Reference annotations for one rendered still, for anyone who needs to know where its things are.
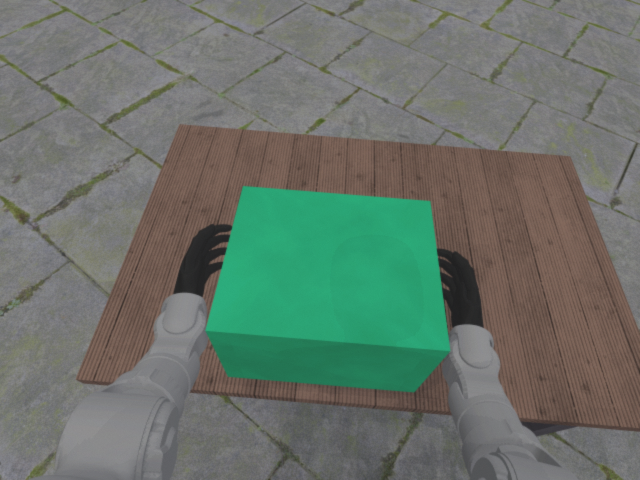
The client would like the carton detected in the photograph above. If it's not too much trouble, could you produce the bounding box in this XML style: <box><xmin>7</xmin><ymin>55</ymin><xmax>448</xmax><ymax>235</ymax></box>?
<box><xmin>205</xmin><ymin>186</ymin><xmax>450</xmax><ymax>392</ymax></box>

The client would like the robot right hand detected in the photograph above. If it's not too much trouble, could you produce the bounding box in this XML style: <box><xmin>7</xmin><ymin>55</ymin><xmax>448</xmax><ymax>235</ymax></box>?
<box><xmin>437</xmin><ymin>248</ymin><xmax>483</xmax><ymax>327</ymax></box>

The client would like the table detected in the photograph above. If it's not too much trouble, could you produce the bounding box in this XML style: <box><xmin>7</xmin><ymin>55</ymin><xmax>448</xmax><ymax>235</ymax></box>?
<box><xmin>76</xmin><ymin>124</ymin><xmax>640</xmax><ymax>437</ymax></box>

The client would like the robot left forearm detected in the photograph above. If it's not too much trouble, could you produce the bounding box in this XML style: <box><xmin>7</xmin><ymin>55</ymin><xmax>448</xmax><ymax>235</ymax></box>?
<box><xmin>55</xmin><ymin>293</ymin><xmax>208</xmax><ymax>473</ymax></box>

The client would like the robot left hand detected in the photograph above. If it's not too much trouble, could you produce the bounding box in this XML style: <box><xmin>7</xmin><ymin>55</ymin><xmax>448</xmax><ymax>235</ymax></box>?
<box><xmin>173</xmin><ymin>224</ymin><xmax>232</xmax><ymax>297</ymax></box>

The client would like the robot right forearm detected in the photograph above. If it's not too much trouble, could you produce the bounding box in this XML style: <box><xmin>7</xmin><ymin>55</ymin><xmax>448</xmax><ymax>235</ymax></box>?
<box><xmin>442</xmin><ymin>324</ymin><xmax>566</xmax><ymax>477</ymax></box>

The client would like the robot left upper arm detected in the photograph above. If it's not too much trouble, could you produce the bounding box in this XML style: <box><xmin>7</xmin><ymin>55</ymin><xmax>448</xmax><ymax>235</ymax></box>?
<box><xmin>28</xmin><ymin>392</ymin><xmax>179</xmax><ymax>480</ymax></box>

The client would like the robot right upper arm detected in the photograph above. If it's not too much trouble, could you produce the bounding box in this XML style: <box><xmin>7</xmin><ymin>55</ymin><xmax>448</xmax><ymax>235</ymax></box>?
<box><xmin>470</xmin><ymin>452</ymin><xmax>578</xmax><ymax>480</ymax></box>

